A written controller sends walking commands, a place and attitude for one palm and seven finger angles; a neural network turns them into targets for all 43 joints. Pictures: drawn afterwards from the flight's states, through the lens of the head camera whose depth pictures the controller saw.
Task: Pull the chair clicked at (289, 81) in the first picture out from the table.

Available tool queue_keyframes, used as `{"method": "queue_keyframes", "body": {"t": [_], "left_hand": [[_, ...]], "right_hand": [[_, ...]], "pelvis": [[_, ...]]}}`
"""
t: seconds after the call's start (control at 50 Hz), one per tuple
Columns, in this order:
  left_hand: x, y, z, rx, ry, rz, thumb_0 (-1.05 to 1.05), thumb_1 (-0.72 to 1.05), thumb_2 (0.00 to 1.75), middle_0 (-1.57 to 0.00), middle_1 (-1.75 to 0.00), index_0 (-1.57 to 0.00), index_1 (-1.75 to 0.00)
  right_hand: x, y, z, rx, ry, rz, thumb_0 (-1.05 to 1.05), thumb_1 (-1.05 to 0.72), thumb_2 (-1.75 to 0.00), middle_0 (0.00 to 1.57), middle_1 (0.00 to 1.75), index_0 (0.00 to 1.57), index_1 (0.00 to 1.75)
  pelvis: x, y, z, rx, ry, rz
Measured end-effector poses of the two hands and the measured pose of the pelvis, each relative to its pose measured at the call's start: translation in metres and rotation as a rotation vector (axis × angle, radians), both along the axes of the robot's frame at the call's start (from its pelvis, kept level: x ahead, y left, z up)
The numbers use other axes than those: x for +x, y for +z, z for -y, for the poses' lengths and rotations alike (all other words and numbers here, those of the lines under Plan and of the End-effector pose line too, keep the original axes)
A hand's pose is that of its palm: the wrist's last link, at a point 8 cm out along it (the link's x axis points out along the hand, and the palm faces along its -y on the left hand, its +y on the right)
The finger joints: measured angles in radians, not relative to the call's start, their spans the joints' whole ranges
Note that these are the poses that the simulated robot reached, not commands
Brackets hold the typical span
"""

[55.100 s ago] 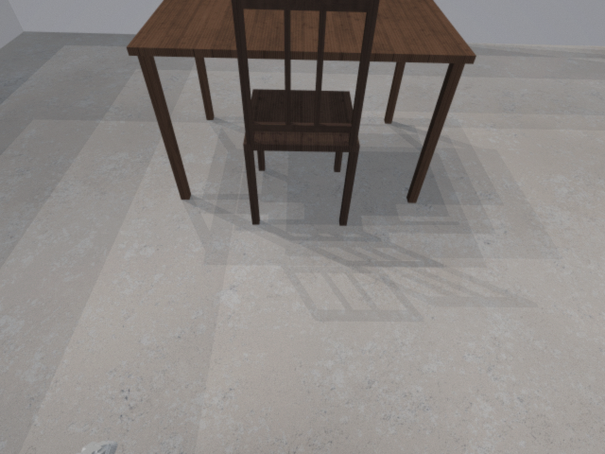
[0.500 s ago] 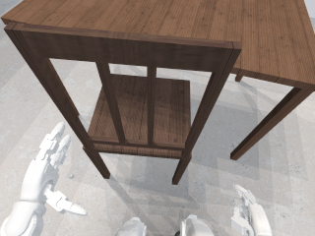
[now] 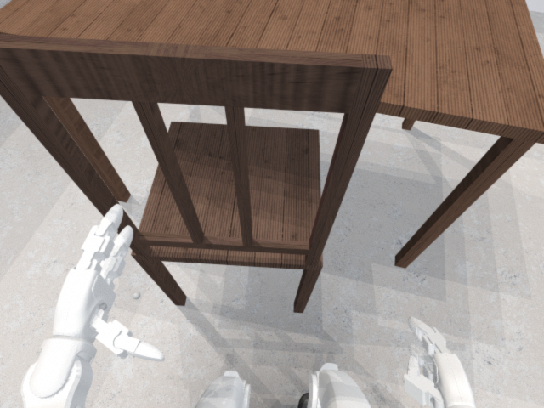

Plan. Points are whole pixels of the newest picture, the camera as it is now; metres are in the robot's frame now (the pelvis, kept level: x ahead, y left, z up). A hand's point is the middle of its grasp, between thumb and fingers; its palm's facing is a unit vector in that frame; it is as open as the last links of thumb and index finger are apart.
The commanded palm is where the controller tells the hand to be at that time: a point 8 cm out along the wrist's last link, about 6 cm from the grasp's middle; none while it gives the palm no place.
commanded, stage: aim the fingers beside a spindle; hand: left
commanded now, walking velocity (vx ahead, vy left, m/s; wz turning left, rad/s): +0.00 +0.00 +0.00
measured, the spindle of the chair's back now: (179, 189) +0.43 +0.17 +0.02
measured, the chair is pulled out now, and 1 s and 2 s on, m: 0.14 0.14 0.14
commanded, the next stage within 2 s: push the fingers through the gap in 1.50 s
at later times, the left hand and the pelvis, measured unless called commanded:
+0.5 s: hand (158, 291) +0.27 +0.17 +0.01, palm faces -0.05 -1.00 -0.05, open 16.9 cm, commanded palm +0.25 +0.22 +0.01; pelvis -0.01 +0.00 -0.01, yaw +0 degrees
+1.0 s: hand (182, 284) +0.29 +0.14 -0.01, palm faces -0.06 -1.00 -0.04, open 16.9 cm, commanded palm +0.27 +0.20 +0.00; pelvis -0.01 +0.00 -0.03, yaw +0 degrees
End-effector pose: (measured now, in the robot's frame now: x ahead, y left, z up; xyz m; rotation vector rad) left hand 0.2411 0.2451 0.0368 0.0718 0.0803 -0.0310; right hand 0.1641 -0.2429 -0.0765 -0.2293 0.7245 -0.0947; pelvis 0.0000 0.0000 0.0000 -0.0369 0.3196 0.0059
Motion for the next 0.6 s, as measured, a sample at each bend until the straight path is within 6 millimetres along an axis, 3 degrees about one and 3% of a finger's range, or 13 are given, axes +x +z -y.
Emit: {"method": "queue_keyframes", "body": {"t": [0.6], "left_hand": [[0.013,-0.023,0.027,-0.031,-0.028,0.022,-0.01,-0.5,0.3,-0.06,-0.08,-0.06,-0.08]], "right_hand": [[0.0,-0.02,-0.003,0.008,0.025,-0.021,0.01,-0.9,-0.9,0.2,0.3,0.2,0.3]], "pelvis": [[-0.007,-0.016,0.0,0.005,-0.002,-0.036]]}}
